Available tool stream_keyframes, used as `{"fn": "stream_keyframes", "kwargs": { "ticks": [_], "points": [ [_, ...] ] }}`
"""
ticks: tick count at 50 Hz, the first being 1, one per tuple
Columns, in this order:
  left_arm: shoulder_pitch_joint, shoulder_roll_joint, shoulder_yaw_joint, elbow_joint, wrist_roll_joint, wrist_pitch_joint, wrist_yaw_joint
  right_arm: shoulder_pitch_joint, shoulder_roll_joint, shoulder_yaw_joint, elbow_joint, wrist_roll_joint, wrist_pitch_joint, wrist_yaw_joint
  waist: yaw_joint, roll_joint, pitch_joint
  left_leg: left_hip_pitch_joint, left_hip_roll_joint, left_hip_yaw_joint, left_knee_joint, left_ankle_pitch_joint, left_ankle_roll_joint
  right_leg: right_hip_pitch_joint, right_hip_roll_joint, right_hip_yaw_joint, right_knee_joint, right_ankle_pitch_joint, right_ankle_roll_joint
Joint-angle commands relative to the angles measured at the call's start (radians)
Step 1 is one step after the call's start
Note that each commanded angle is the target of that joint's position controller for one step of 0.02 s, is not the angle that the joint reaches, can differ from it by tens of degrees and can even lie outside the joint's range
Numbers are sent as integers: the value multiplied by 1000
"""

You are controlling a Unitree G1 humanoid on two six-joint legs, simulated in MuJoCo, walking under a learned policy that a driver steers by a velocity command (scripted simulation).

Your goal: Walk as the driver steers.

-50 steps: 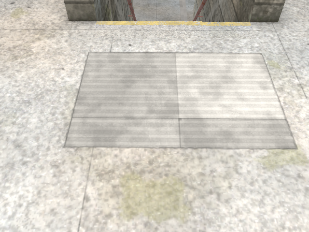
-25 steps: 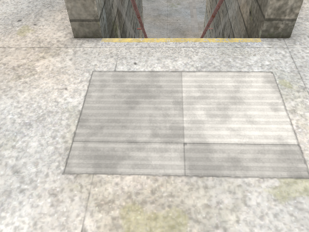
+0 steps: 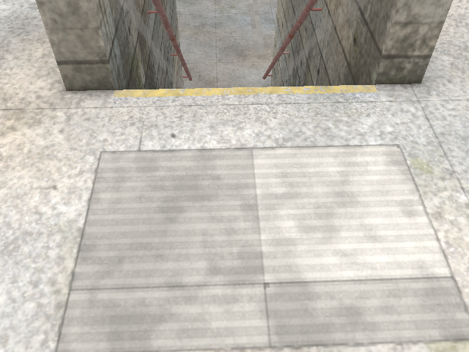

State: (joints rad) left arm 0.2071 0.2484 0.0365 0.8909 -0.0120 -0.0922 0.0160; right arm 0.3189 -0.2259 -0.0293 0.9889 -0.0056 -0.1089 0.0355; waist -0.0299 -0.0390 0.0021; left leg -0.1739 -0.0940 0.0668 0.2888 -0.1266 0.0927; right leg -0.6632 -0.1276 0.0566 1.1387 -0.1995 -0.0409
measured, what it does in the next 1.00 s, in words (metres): walks ahead: right foot, then left foot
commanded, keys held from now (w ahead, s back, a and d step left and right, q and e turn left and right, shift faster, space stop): w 1.00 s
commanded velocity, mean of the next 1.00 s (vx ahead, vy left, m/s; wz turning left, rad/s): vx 0.50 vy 0.00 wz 0.00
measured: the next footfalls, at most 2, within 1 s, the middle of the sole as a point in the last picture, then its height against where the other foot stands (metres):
right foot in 0.30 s outside the picture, level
left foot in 0.86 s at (213, 309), level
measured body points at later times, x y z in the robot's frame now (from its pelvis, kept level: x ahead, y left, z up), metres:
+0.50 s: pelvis +0.28 -0.08 +0.00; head +0.29 -0.10 +0.45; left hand +0.33 +0.18 -0.12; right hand +0.37 -0.35 -0.14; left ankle +0.29 +0.08 -0.66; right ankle +0.30 -0.16 -0.74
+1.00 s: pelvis +0.55 -0.01 -0.01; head +0.58 +0.00 +0.44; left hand +0.59 +0.25 -0.15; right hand +0.66 -0.28 -0.13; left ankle +0.61 +0.07 -0.74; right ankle +0.47 -0.17 -0.65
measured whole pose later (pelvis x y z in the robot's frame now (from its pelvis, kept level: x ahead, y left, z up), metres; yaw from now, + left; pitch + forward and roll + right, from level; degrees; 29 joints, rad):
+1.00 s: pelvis +0.55 -0.01 -0.01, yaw +1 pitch +2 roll +0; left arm 0.29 0.26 0.05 0.96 -0.02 -0.10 0.00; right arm 0.18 -0.24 -0.05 0.91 0.00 -0.10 0.03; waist 0.00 -0.03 0.02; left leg -0.34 -0.03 0.06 0.45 -0.15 0.07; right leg -0.44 -0.06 0.03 1.19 -0.35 -0.05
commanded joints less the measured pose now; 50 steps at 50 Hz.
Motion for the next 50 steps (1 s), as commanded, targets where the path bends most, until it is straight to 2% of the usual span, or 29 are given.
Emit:
{"fn": "stream_keyframes", "kwargs": {
  "ticks": [1,5,8,10,12,13,14,15,16,17,18,19,20,21,23,25,28,32,37,40,41,42,43,44,45,46,47,48,50],
  "points": [
    [34,46,14,-42,13,3,7,-41,-132,-21,-55,1,-18,-20,47,74,54,-107,280,-207,-206,72,171,-20,-42,1,-141,162,27],
    [-129,29,7,-85,3,-8,-6,41,-160,-25,-38,17,-5,-35,-13,76,54,-17,264,-160,-188,86,126,12,4,-38,-432,308,35],
    [-216,33,2,-113,-7,-11,-23,96,-169,-29,-15,26,6,-36,-46,86,72,74,295,-165,-156,59,121,16,25,-48,-534,281,36],
    [-250,43,3,-134,-10,-18,-36,114,-170,-32,-4,27,17,-37,-49,91,81,146,328,-180,-116,61,112,8,33,-43,-583,217,16],
    [-227,66,10,-140,-10,-27,-47,105,-182,-38,-3,27,27,-40,-22,105,67,190,352,-193,-61,114,96,66,49,-52,-624,136,-12],
    [-171,84,20,-129,-9,-31,-48,85,-189,-39,-7,27,33,-40,16,115,37,192,345,-183,3,232,83,155,74,-74,-644,107,-29],
    [-42,120,41,-90,-8,-33,-45,66,-177,-34,-13,22,38,-40,82,107,-36,172,297,-143,156,396,60,325,108,-100,-666,100,-54],
    [163,193,69,-39,-1,-35,-37,57,-138,-17,-34,7,38,-39,159,53,-182,27,236,-86,429,360,25,622,18,0,-638,126,-111],
    [296,309,98,-12,15,-26,-35,159,-21,19,-52,4,16,-30,143,-198,-328,-400,65,-12,839,-26,-57,1030,-233,436,-697,19,-268],
    [311,228,75,-8,12,-25,-39,160,-59,13,-36,21,-12,-25,149,-220,-392,-546,46,-167,1003,-420,-47,1073,-285,690,-834,-66,-304],
    [216,166,54,-24,7,-27,-39,67,-156,-13,-62,47,-26,-21,130,-149,-239,-631,110,-185,1062,-362,-24,947,-252,548,-842,-71,-245],
    [116,129,41,-49,5,-25,-39,0,-163,-15,-80,49,-28,-24,99,-76,-154,-610,168,-155,1030,-262,-17,799,-211,399,-860,2,-210],
    [48,97,30,-59,8,-23,-44,-33,-149,-19,-85,35,-21,-31,71,-20,-86,-570,202,-138,963,-190,-23,665,-165,298,-900,71,-192],
    [18,74,22,-59,14,-26,-48,-25,-135,-25,-83,25,-7,-36,38,-32,-54,-508,231,-141,902,-142,-27,576,-125,222,-936,113,-172],
    [35,72,23,-36,17,-30,-53,11,-89,-22,-72,21,19,-38,11,-42,-33,-446,235,-124,858,-96,-41,499,-91,146,-980,194,-178],
    [74,101,31,-12,18,-33,-45,-22,-88,-26,-88,16,29,-42,5,-24,-8,-493,239,-120,796,-33,-56,499,-87,98,-1000,285,-189],
    [124,113,33,11,15,-24,-28,-141,-83,-29,-129,9,28,-41,29,-14,18,-569,239,-116,624,100,-73,541,-83,56,-1013,326,-180],
    [178,129,34,36,5,-16,-15,-284,-64,-22,-168,16,20,-29,72,-20,51,-525,204,-81,394,241,-72,565,-63,6,-1034,259,-155],
    [247,137,42,82,-3,3,-7,-406,-70,-16,-217,26,9,-3,100,-21,97,-557,185,-80,269,181,-46,717,-122,14,-983,257,-149],
    [223,155,51,86,-6,16,-1,-372,-98,-26,-221,27,-1,10,60,-39,65,-452,154,-56,228,74,-10,767,-143,11,-899,414,-126],
    [201,164,53,81,-5,21,-1,-306,-121,-38,-205,25,-4,9,20,-54,20,-336,120,-26,221,52,6,761,-130,-3,-823,577,-114],
    [182,152,48,76,-1,27,-1,-159,-157,-61,-159,24,-4,4,-53,-46,-63,-139,83,2,207,61,31,721,-81,-40,-656,704,-91],
    [179,124,34,57,10,27,-2,32,-222,-85,-110,16,-2,-5,-122,10,-199,173,188,-115,242,85,83,538,-26,-78,-387,562,-57],
    [298,0,-3,45,14,6,-15,154,-322,-109,-85,1,4,-10,-84,260,-351,569,447,-583,172,-54,250,117,154,-99,27,44,20],
    [285,34,2,64,-2,-23,-22,151,-246,-84,-84,9,6,-8,-93,279,-413,599,493,-820,24,-138,272,-20,180,58,185,-362,10],
    [187,121,26,33,-30,-39,-25,58,-194,-68,-97,18,4,-9,-78,222,-248,466,459,-672,11,-157,211,-110,115,63,237,-314,-11],
    [113,131,28,13,-34,-43,-20,-37,-157,-56,-121,17,4,-10,-48,142,-151,301,421,-526,-10,-99,173,-96,55,30,197,-213,-19],
    [77,123,34,7,-20,-37,-11,-102,-123,-45,-129,10,3,-5,-15,87,-78,148,378,-424,-47,-24,151,-49,17,12,128,-140,-16],
    [118,81,39,16,-7,-7,-3,-132,-89,-34,-120,-4,-3,2,41,125,-43,-2,321,-313,-111,32,129,69,-22,16,41,-67,-14]
  ]
}}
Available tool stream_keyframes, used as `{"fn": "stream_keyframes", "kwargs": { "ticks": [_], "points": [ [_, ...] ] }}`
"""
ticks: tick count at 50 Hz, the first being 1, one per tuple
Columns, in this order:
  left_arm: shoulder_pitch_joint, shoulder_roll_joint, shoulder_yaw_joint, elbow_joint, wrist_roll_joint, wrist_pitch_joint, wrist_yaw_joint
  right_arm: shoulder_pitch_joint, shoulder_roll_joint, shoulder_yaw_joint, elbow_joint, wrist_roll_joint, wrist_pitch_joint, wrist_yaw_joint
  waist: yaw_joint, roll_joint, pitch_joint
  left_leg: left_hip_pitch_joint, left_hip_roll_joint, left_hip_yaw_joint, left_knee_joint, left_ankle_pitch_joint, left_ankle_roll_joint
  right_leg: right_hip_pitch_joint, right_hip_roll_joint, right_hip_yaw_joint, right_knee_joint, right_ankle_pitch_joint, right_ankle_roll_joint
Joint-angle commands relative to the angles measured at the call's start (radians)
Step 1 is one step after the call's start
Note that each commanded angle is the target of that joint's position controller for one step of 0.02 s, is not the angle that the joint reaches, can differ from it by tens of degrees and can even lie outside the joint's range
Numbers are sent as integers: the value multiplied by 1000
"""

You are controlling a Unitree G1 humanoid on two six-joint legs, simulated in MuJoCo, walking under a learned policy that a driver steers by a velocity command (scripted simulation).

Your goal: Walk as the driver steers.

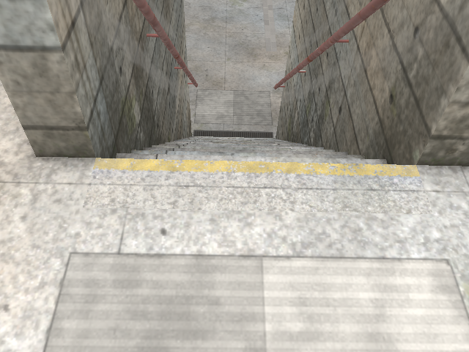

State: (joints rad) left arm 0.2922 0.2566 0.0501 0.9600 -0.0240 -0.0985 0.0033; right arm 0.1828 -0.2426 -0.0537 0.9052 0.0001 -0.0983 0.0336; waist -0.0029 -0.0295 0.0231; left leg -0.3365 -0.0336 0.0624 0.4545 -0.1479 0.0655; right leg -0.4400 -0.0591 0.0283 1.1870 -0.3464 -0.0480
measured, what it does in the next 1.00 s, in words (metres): walks ahead: right foot, then left foot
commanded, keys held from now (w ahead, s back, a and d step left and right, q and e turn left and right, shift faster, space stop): w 0.56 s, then no key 0.44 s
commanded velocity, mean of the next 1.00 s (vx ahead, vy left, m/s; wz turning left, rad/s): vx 0.38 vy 0.00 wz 0.00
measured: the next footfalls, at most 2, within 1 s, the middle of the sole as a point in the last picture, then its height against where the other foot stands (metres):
right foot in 0.42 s outside the picture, level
left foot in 0.88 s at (213, 303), level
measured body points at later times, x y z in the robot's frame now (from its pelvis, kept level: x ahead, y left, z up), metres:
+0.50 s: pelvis +0.28 -0.06 -0.01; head +0.31 -0.07 +0.44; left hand +0.45 +0.19 -0.12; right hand +0.27 -0.32 -0.16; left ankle +0.11 +0.08 -0.66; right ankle +0.37 -0.15 -0.74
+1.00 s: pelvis +0.47 -0.03 -0.01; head +0.50 -0.02 +0.44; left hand +0.52 +0.23 -0.16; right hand +0.61 -0.28 -0.13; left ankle +0.58 +0.06 -0.74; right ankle +0.39 -0.16 -0.70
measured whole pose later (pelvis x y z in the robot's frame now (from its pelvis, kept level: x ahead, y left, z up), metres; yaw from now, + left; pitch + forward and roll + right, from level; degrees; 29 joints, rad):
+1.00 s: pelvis +0.47 -0.03 -0.01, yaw -1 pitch +1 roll -1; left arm 0.22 0.25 0.04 1.02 -0.01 -0.03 0.02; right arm 0.10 -0.20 -0.04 0.94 -0.02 -0.05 0.00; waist 0.02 -0.03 0.02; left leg -0.43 0.00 0.03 0.50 -0.09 0.04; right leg -0.29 0.01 0.00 0.85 -0.58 0.02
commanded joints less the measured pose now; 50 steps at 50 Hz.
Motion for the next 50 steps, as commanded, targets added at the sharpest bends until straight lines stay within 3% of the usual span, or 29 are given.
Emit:
{"fn": "stream_keyframes", "kwargs": {
  "ticks": [1,4,9,15,18,19,20,21,22,23,24,25,26,27,28,30,33,36,39,41,43,44,45,46,47,48,49,50],
  "points": [
    [49,50,23,-48,7,11,11,20,-80,-12,-25,-8,-17,3,23,115,-55,131,251,-277,-297,88,166,-138,-93,35,-30,93,-1],
    [-31,57,30,-80,16,22,16,74,-126,-23,3,-7,-20,-14,19,87,-12,136,251,-221,-334,175,180,-226,-103,29,-154,206,25],
    [-207,34,23,-132,17,13,3,150,-136,-20,31,4,-6,-36,-30,86,18,200,219,-142,-345,192,139,-254,-74,0,-450,439,38],
    [-373,33,10,-191,3,1,-29,248,-151,-27,83,15,15,-42,-81,85,70,367,275,-140,-292,181,132,-275,-36,-21,-632,399,20],
    [-348,62,16,-201,1,-9,-44,232,-168,-37,90,19,28,-48,-43,107,47,428,306,-145,-212,319,110,-194,-10,-36,-677,293,-18],
    [-287,84,27,-186,3,-11,-43,209,-177,-40,84,19,32,-48,-4,121,8,424,295,-132,-145,473,97,-86,21,-62,-688,269,-35],
    [-154,118,48,-145,7,-12,-39,185,-168,-36,78,19,36,-48,66,114,-70,393,251,-95,6,617,75,100,57,-91,-708,282,-60],
    [36,179,72,-93,14,-12,-31,178,-138,-23,62,10,37,-47,137,72,-202,238,196,-54,252,531,42,400,-15,-11,-672,313,-109],
    [174,282,98,-66,29,-6,-26,289,-28,11,49,2,19,-37,118,-156,-363,-182,34,-5,668,110,-36,820,-280,427,-713,188,-266],
    [182,217,75,-62,21,-3,-28,281,-39,13,63,12,-9,-29,121,-217,-431,-338,-19,-151,837,-413,-32,871,-349,706,-868,109,-303],
    [97,160,55,-74,14,-5,-27,190,-132,-13,37,40,-25,-25,111,-158,-286,-428,48,-180,908,-374,-10,754,-312,576,-882,71,-245],
    [5,126,43,-98,15,-4,-26,118,-142,-15,16,47,-30,-27,84,-90,-182,-426,105,-147,879,-279,1,596,-275,433,-903,122,-210],
    [-62,96,33,-106,22,-5,-30,82,-132,-19,12,35,-26,-34,53,-29,-106,-385,143,-129,810,-205,-2,444,-235,333,-943,191,-192],
    [-96,70,24,-107,31,-9,-33,94,-119,-26,16,24,-12,-40,16,-40,-74,-318,174,-135,748,-156,-2,345,-197,260,-978,232,-173],
    [-103,61,22,-101,34,-11,-37,118,-94,-25,23,22,4,-42,-5,-56,-64,-266,183,-134,716,-131,-6,287,-178,222,-1008,244,-170],
    [-85,82,25,-82,36,-17,-33,139,-68,-26,30,15,23,-49,-29,-43,-36,-233,174,-113,665,-111,-30,225,-166,139,-1020,517,-187],
    [-63,106,26,-59,42,-10,-13,69,-59,-25,2,-3,30,-54,-35,-33,-28,-253,158,-93,487,8,-65,223,-140,24,-991,818,-177],
    [-42,126,24,-38,31,4,5,-34,-41,-12,-24,-1,32,-50,-1,-43,-42,-182,123,-67,262,146,-74,238,-104,-34,-981,792,-139],
    [-7,129,21,2,25,18,12,-87,-52,-10,-33,4,36,-43,26,-49,-49,-144,97,-74,153,204,-74,295,-122,-24,-940,736,-138],
    [-18,126,21,17,20,26,15,-107,-72,-12,-40,-1,33,-37,26,-56,-46,-134,90,-83,109,159,-56,332,-144,3,-889,715,-134],
    [-41,116,21,26,14,35,15,-45,-96,-21,-18,-7,23,-33,-14,-55,-69,-37,69,-67,17,188,-20,346,-127,10,-795,680,-103],
    [-15,104,18,33,16,36,15,6,-131,-33,4,-15,19,-37,-25,-16,-97,66,71,-69,-49,360,1,341,-74,0,-717,638,-65],
    [46,77,9,33,36,30,12,56,-188,-46,16,-31,18,-40,-3,85,-176,256,181,-164,13,791,47,251,-8,-34,-586,449,-19],
    [186,-10,-15,75,40,27,7,83,-164,-34,26,-33,30,-44,39,238,-290,471,344,-314,59,933,199,91,61,-51,-406,31,39],
    [140,18,-13,75,25,44,8,104,-84,-14,37,-19,42,-38,-8,262,-321,431,396,-414,-8,760,260,51,72,-18,-282,-307,70],
    [65,73,1,51,8,63,12,66,-77,-5,32,-14,45,-33,-11,218,-267,339,373,-424,-67,479,241,11,49,15,-216,-371,74],
    [16,82,7,42,4,83,22,12,-91,-5,21,-16,49,-34,-2,166,-210,256,347,-411,-109,262,204,-11,27,24,-191,-333,78],
    [-5,82,11,42,11,101,31,-49,-104,-7,6,-17,52,-39,11,142,-155,157,327,-382,-153,114,178,-2,11,23,-213,-278,84]
  ]
}}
